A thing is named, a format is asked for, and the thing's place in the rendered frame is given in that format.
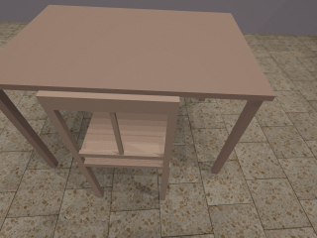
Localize chair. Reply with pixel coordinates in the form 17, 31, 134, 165
36, 90, 180, 200

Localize table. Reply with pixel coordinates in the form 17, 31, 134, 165
0, 5, 276, 175

